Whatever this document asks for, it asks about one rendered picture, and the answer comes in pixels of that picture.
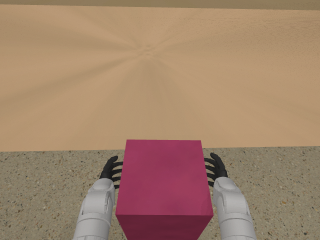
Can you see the robot left hand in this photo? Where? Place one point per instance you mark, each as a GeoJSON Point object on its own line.
{"type": "Point", "coordinates": [108, 171]}

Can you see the carton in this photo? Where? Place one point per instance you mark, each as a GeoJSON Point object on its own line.
{"type": "Point", "coordinates": [164, 192]}

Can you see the robot left forearm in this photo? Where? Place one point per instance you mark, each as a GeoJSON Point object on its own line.
{"type": "Point", "coordinates": [95, 215]}

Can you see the robot right forearm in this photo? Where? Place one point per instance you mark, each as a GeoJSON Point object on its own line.
{"type": "Point", "coordinates": [234, 217]}

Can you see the robot right hand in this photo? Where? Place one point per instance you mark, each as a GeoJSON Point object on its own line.
{"type": "Point", "coordinates": [218, 169]}

